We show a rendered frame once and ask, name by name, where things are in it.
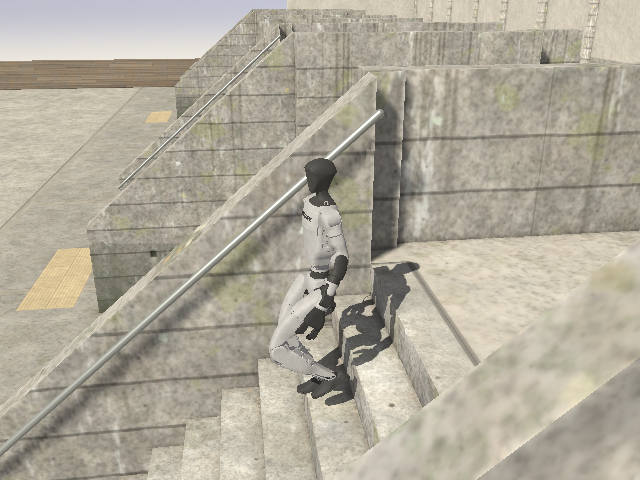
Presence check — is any left robot upper arm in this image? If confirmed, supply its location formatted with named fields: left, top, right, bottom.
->
left=320, top=207, right=349, bottom=267

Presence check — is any left robot hand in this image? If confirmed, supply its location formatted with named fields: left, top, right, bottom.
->
left=295, top=307, right=325, bottom=340

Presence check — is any robot left forearm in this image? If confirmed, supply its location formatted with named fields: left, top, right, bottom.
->
left=315, top=255, right=348, bottom=312

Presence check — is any robot left shin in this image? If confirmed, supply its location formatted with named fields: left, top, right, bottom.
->
left=270, top=345, right=336, bottom=381

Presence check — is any robot left foot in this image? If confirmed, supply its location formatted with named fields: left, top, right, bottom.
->
left=311, top=370, right=350, bottom=399

